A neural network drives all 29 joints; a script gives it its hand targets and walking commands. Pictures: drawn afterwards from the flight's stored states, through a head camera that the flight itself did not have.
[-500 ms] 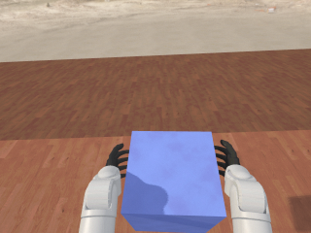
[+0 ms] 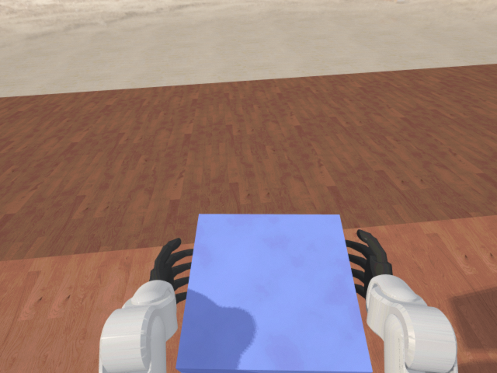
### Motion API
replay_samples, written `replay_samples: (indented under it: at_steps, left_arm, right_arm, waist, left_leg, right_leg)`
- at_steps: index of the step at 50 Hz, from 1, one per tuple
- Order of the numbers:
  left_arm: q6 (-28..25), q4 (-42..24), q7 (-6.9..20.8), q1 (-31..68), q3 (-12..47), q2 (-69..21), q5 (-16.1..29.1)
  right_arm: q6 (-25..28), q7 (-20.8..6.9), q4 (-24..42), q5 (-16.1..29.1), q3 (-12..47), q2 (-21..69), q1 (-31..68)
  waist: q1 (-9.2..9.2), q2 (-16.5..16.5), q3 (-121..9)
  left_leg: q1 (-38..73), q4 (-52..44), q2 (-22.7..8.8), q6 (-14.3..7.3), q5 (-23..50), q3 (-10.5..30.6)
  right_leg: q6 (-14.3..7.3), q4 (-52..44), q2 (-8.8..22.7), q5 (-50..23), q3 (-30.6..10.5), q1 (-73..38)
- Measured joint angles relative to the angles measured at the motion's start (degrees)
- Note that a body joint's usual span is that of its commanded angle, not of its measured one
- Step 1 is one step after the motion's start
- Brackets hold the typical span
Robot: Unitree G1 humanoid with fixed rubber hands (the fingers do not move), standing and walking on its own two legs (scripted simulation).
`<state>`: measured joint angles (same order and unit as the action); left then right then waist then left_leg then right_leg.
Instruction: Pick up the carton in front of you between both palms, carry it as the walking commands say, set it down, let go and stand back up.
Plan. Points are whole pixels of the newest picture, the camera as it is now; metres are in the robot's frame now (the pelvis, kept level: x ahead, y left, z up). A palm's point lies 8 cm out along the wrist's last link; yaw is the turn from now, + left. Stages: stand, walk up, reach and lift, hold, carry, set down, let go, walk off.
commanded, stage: carry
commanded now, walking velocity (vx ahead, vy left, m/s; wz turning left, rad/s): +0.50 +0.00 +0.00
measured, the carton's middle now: (267, 309) +0.25 -0.01 +0.01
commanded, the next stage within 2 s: none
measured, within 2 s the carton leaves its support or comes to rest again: neither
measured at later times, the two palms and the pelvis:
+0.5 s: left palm (201, 157) +0.55 +0.12 +0.09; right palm (336, 147) +0.57 -0.18 +0.09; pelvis +0.32 -0.04 +0.00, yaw +2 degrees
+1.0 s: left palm (208, 83) +0.92 +0.14 +0.09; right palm (306, 76) +0.92 -0.16 +0.10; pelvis +0.66 -0.01 -0.01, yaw +0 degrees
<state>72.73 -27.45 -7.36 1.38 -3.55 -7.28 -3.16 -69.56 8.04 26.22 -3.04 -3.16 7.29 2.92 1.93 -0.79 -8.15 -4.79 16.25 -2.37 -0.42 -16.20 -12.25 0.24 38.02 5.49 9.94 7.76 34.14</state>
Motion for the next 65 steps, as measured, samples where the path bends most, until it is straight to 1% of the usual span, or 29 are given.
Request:
replay_samples:
  at_steps: [3, 5, 6, 7, 8, 10, 12, 15, 19, 24, 28, 30, 31, 32, 33, 35, 37, 39, 42, 45, 48, 52, 54, 55, 56, 58, 60, 62, 65]
  left_arm:
    - [-0.1, -0.9, 0.0, 0.0, -0.1, 0.0, -0.1]
    - [0.0, -1.3, 0.1, 0.2, 0.0, 0.0, -0.2]
    - [-0.3, -1.0, 0.2, 0.7, 0.2, 0.0, -0.4]
    - [-1.0, 0.2, 0.3, 1.3, 0.5, 0.0, -0.6]
    - [-1.5, 1.6, 0.4, 1.9, 0.8, 0.0, -0.8]
    - [-1.8, 3.3, 0.5, 2.0, 1.0, 0.0, -1.0]
    - [-1.9, 3.5, 0.5, 1.0, 0.9, -0.1, -1.1]
    - [-2.7, 2.6, 0.5, -0.7, 0.8, -0.1, -1.2]
    - [-4.1, 0.8, 0.5, -2.1, 1.0, -0.1, -1.0]
    - [-4.5, -2.2, 0.5, -2.8, 1.9, -0.2, -0.8]
    - [-2.9, -4.4, 0.5, -2.6, 2.6, -0.2, -1.0]
    - [-1.8, -5.1, 0.4, -2.1, 2.4, -0.1, -1.2]
    - [-1.4, -4.7, 0.4, -1.5, 1.8, 0.0, -1.2]
    - [-1.0, -3.9, 0.4, -0.9, 1.1, 0.0, -1.2]
    - [-0.7, -3.0, 0.4, -0.3, 0.5, 0.0, -1.3]
    - [0.0, -1.6, 0.4, 0.3, 0.0, 0.0, -1.5]
    - [0.2, -0.8, 0.4, 0.3, 0.4, 0.0, -1.7]
    - [-0.2, -0.6, 0.4, 0.0, 0.9, 0.0, -1.7]
    - [-1.2, -1.3, 0.4, -0.3, 1.5, 0.0, -1.6]
    - [-1.9, -2.5, 0.4, 0.0, 1.6, 0.0, -1.6]
    - [-2.0, -2.9, 0.4, 1.9, 0.8, 0.0, -1.6]
    - [-1.8, 0.1, 0.2, 6.7, -1.8, -0.1, -1.2]
    - [-1.9, 3.5, 0.2, 10.4, -2.9, 0.3, -0.9]
    - [-2.6, 6.1, 0.0, 12.5, -3.1, 0.2, -0.9]
    - [-3.4, 8.9, -0.2, 14.7, -3.3, 0.3, -1.0]
    - [-4.0, 13.2, -1.2, 17.8, -3.6, 0.6, -0.9]
    - [-4.2, 15.7, -1.4, 19.3, -4.4, 0.9, -0.5]
    - [-4.6, 17.0, -1.5, 20.3, -5.5, 1.2, 0.1]
    - [-5.9, 18.2, -1.6, 22.5, -7.0, 1.6, 1.0]
  right_arm:
    - [-0.1, 0.0, 0.4, 0.3, 0.0, 0.0, 0.7]
    - [-0.3, 0.0, 0.9, 0.2, -0.1, 0.0, 1.0]
    - [-0.3, 0.0, 1.0, 0.1, -0.4, 0.0, 1.3]
    - [-0.1, -0.1, 0.7, 0.0, -1.0, 0.0, 1.6]
    - [0.1, -0.2, 0.1, -0.2, -1.6, 0.0, 1.8]
    - [0.1, -0.4, -0.9, -0.6, -2.0, 0.0, 1.6]
    - [0.2, -0.6, -1.7, -0.9, -1.4, 0.0, 1.2]
    - [1.3, -1.0, -2.1, -1.5, -0.3, 0.0, 0.4]
    - [3.1, -1.5, -0.7, -2.1, 0.8, 0.0, -1.0]
    - [3.3, -1.5, 3.3, -2.0, 1.2, 0.1, -2.5]
    - [2.0, -1.3, 5.9, -1.5, 0.9, 0.1, -3.0]
    - [1.1, -1.3, 5.9, -1.2, 0.8, 0.0, -2.1]
    - [1.3, -1.2, 4.7, -1.1, 0.9, 0.0, -1.5]
    - [1.4, -1.1, 3.1, -1.1, 0.9, 0.0, -0.5]
    - [1.3, -1.1, 1.5, -1.0, 0.8, 0.0, 0.4]
    - [1.0, -1.0, -0.3, -1.0, 0.5, 0.0, 1.1]
    - [0.8, -1.0, -0.7, -1.0, 0.2, 0.1, 0.5]
    - [1.0, -1.0, -0.1, -0.9, 0.0, 0.0, -0.3]
    - [1.8, -1.0, 1.3, -0.7, -0.1, 0.0, -1.1]
    - [2.6, -1.0, 2.4, -0.4, -0.1, 0.0, -0.6]
    - [2.8, -1.0, 2.2, -0.4, -0.4, 0.0, 1.6]
    - [2.5, -0.9, -1.1, -0.6, -2.2, 0.4, 6.9]
    - [2.3, -0.8, -3.5, -1.1, -3.7, 0.4, 10.0]
    - [2.5, -0.4, -5.3, -1.1, -4.1, -0.5, 11.8]
    - [2.7, -0.4, -7.5, -0.9, -4.7, -1.6, 13.6]
    - [2.9, -0.1, -11.4, -0.2, -5.5, -3.2, 16.6]
    - [2.8, 0.0, -14.1, 0.0, -6.4, -3.1, 18.6]
    - [3.2, 0.2, -15.8, -0.4, -7.4, -2.3, 20.2]
    - [4.7, 0.2, -16.8, -0.9, -8.6, -1.4, 22.3]
  waist:
    - [0.19, -0.1, 0.2]
    - [0.05, -0.4, 0.4]
    - [-0.29, -1.0, 0.6]
    - [-0.81, -1.9, 0.8]
    - [-1.33, -2.0, 1.2]
    - [-1.94, -1.4, 2.2]
    - [-2.42, -0.8, 3.2]
    - [-3.25, -0.2, 4.1]
    - [-3.73, 0.3, 4.1]
    - [-3.11, 0.1, 3.1]
    - [-2.69, 0.5, 2.1]
    - [-2.53, 1.1, 2.0]
    - [-2.00, 2.5, 2.1]
    - [-1.59, 3.3, 2.3]
    - [-1.28, 3.2, 2.7]
    - [-0.93, 2.5, 3.5]
    - [-0.70, 1.8, 4.2]
    - [-0.43, 1.2, 4.6]
    - [-0.29, 0.8, 4.8]
    - [-0.51, 0.8, 4.6]
    - [-0.87, 1.0, 4.4]
    - [-0.85, 0.6, 3.7]
    - [-1.18, 0.0, 3.6]
    - [-1.97, -1.1, 3.9]
    - [-2.82, -1.6, 4.4]
    - [-3.68, -1.5, 5.9]
    - [-4.09, -1.1, 7.4]
    - [-4.30, -0.8, 8.9]
    - [-4.53, -0.2, 10.6]
  left_leg:
    - [4.3, 0.4, -0.9, 1.9, -3.8, 0.3]
    - [5.9, 4.4, -2.2, 3.4, -8.3, 0.9]
    - [5.4, 9.2, -3.5, 3.7, -11.3, 1.4]
    - [2.5, 17.2, -5.2, 3.3, -12.1, 2.6]
    - [-1.8, 26.7, -5.4, 2.8, -11.8, 5.0]
    - [-10.8, 42.4, -4.2, 1.4, -9.8, 8.4]
    - [-18.2, 49.1, -3.9, 0.2, -5.8, 8.8]
    - [-25.6, 47.0, -4.2, -0.1, -0.3, 7.9]
    - [-30.8, 36.8, -4.6, 0.6, 5.2, 6.3]
    - [-31.4, 22.3, -4.0, 0.3, 10.8, 3.8]
    - [-27.9, 14.5, -2.4, -1.0, 13.2, 0.7]
    - [-23.9, 11.3, -0.9, -2.1, 12.3, -1.5]
    - [-23.3, 13.1, 0.0, -3.9, 12.0, -2.4]
    - [-23.3, 15.7, 0.2, -5.0, 9.7, -2.9]
    - [-22.8, 16.9, 0.0, -5.4, 7.5, -3.2]
    - [-20.1, 15.2, -0.3, -4.9, 5.7, -3.5]
    - [-16.7, 11.6, -0.1, -4.4, 5.6, -3.5]
    - [-13.3, 8.0, 0.0, -4.2, 5.3, -3.1]
    - [-8.5, 4.1, 0.1, -3.6, 4.3, -2.4]
    - [-4.0, 1.8, 0.2, -2.6, 2.3, -1.9]
    - [0.3, 1.3, 0.3, -1.4, -1.0, -1.6]
    - [5.4, 3.8, 0.0, 0.9, -7.4, -0.7]
    - [6.0, 10.3, -1.1, 1.9, -12.7, 0.3]
    - [4.0, 17.5, -2.8, 1.7, -14.9, 0.9]
    - [0.1, 27.3, -3.0, 1.4, -14.6, 3.5]
    - [-9.3, 45.9, -1.1, -0.1, -12.9, 8.4]
    - [-17.5, 55.6, -0.1, -1.7, -9.4, 10.1]
    - [-23.9, 57.1, -0.3, -2.5, -5.9, 10.5]
    - [-30.9, 53.2, -1.1, -2.5, -3.1, 10.5]
  right_leg:
    - [-0.6, -6.7, -0.6, -4.0, 2.4, -1.8]
    - [-1.2, -10.2, -1.6, -3.4, 4.8, -5.2]
    - [-2.7, -10.1, -2.1, -6.0, 5.9, -6.3]
    - [-4.2, -7.2, -2.5, -5.3, 6.8, -6.0]
    - [-5.1, -5.2, -2.6, -2.8, 7.2, -6.0]
    - [-5.9, -5.9, -2.5, 0.6, 7.7, -8.1]
    - [-5.2, -9.6, -2.7, 0.7, 7.8, -11.4]
    - [-4.9, -15.2, -3.1, 0.6, 7.3, -16.6]
    - [-4.1, -20.9, -3.4, 1.8, 6.6, -23.1]
    - [-2.2, -24.2, -3.8, 5.9, 6.0, -31.2]
    - [0.1, -23.5, -3.5, 11.8, 5.5, -37.5]
    - [1.3, -18.0, -2.4, 16.9, 4.6, -39.0]
    - [1.4, -11.7, -0.5, 19.6, 4.0, -37.7]
    - [1.2, -2.3, 0.6, 18.4, 2.3, -34.2]
    - [0.9, 8.2, 0.3, 17.3, -0.5, -29.5]
    - [-0.3, 23.9, -1.1, 15.0, -3.7, -20.1]
    - [-1.3, 29.2, -1.2, 11.2, -4.0, -12.5]
    - [-1.5, 27.3, -0.7, 8.1, -3.5, -7.1]
    - [-1.1, 19.6, 0.1, 4.6, -2.7, -1.7]
    - [-0.7, 9.9, 0.7, 0.8, -1.7, 0.9]
    - [-1.2, 1.7, 0.4, -3.1, -0.3, 1.4]
    - [-3.0, -4.7, -1.2, -5.6, 2.0, -0.8]
    - [-3.8, -7.6, -2.7, -4.3, 3.7, -4.3]
    - [-5.1, -5.2, -3.4, -4.1, 4.3, -4.2]
    - [-6.0, -2.2, -3.7, -2.0, 4.6, -3.8]
    - [-6.7, -0.6, -3.8, 1.5, 4.8, -4.7]
    - [-6.3, -2.6, -4.2, 2.5, 4.9, -7.1]
    - [-6.4, -5.2, -4.7, 3.0, 4.8, -9.8]
    - [-6.5, -7.8, -5.1, 4.5, 4.3, -13.2]
